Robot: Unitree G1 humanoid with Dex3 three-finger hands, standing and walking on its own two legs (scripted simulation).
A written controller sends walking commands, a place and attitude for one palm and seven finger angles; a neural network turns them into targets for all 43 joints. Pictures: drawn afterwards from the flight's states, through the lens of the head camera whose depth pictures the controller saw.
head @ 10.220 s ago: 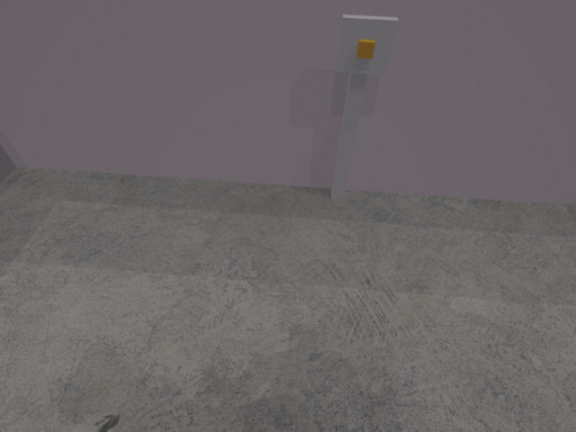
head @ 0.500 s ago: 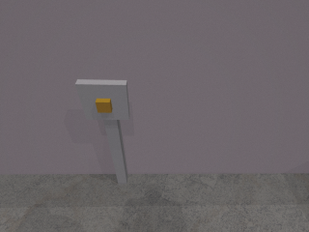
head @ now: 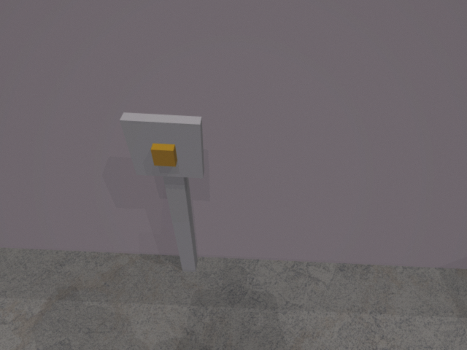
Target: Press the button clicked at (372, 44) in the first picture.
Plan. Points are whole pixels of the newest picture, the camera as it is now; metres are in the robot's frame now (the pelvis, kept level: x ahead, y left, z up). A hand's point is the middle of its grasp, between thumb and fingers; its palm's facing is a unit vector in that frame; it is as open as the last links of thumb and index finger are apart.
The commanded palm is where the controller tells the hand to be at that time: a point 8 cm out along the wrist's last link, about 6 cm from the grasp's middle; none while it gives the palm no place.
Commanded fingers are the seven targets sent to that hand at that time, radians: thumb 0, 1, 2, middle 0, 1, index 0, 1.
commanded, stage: shuffle to correct the standing spot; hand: left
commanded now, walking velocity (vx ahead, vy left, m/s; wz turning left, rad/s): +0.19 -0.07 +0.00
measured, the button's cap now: (164, 154) +0.54 +0.20 +0.00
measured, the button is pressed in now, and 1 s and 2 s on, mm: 0 0 0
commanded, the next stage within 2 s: come to a stop and stand still in 0.10 s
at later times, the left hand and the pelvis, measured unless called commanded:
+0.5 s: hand out of the picture +0.07 +0.15 -0.18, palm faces +0.05 -0.99 -0.15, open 7.3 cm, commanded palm none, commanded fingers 0.00 0.90 0.90 -0.20 -0.30 -0.20 -0.30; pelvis +0.08 -0.01 +0.01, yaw +0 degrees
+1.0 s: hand out of the picture +0.08 +0.14 -0.16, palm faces +0.02 -0.97 -0.22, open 7.4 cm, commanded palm none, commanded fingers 0.00 0.90 0.90 -0.20 -0.30 -0.20 -0.30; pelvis +0.01 -0.04 +0.00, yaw +0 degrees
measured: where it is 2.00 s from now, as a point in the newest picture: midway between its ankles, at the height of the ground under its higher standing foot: outside the picture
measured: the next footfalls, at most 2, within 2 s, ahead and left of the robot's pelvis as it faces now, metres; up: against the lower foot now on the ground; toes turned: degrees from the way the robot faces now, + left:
right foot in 0.60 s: +0.12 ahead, -0.15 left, +0.00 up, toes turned -5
left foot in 1.56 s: -0.11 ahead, +0.05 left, +0.00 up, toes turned +5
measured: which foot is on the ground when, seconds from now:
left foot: down 0.00-1.00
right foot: down 0.00-0.40, up 0.42-0.58, down 0.60-1.00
